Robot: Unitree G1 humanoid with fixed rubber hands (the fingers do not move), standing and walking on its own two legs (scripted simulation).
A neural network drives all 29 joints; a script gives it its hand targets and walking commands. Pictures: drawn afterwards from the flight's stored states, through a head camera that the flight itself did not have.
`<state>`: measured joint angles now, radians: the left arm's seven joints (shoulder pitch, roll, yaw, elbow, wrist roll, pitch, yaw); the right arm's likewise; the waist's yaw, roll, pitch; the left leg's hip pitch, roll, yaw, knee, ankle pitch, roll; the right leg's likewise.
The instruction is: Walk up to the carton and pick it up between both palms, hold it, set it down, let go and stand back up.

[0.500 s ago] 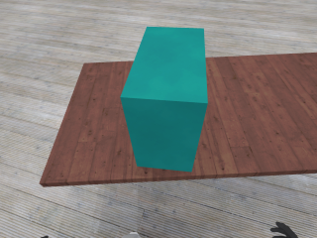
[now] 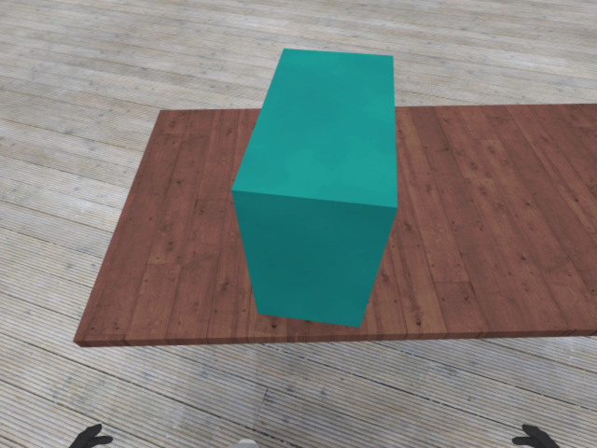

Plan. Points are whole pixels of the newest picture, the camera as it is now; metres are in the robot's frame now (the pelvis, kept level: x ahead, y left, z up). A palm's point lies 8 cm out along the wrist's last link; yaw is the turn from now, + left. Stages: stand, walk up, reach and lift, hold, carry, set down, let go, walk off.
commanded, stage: walk up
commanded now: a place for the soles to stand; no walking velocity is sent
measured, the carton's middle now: (322, 190) +0.47 -0.03 +0.07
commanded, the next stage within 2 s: reach and lift in 0.80 s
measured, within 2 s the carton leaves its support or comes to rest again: neither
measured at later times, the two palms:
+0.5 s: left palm out of the picture +0.06 +0.34 -0.11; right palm out of the picture +0.11 -0.31 -0.10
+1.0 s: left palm (88, 437) +0.18 +0.30 -0.09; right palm out of the picture +0.14 -0.30 -0.11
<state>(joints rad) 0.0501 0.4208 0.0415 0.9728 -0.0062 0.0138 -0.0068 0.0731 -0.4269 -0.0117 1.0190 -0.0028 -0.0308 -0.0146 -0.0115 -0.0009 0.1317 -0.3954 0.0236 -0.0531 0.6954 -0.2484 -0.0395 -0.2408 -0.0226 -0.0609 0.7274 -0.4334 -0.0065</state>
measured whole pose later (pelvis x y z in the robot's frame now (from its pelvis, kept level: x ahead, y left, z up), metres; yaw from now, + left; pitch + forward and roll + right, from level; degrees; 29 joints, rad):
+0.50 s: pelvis -0.02 +0.01 -0.01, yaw +2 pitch -3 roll -1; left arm 0.10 0.42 0.06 0.97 0.01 0.03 -0.02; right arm 0.05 -0.41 -0.04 0.98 -0.02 -0.01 0.00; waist 0.02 0.01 0.14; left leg -0.45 0.01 -0.08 0.72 -0.22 -0.02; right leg -0.29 -0.03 -0.08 0.76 -0.42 0.00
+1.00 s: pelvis -0.02 -0.01 -0.03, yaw -1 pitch -5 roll +1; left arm 0.01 0.42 0.12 0.49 0.07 0.46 0.01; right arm -0.01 -0.29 -0.15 1.01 -0.07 -0.22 0.05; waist 0.01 -0.07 0.16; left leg -0.49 0.03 -0.03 0.91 -0.34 -0.07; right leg -0.36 -0.03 -0.03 1.00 -0.55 -0.02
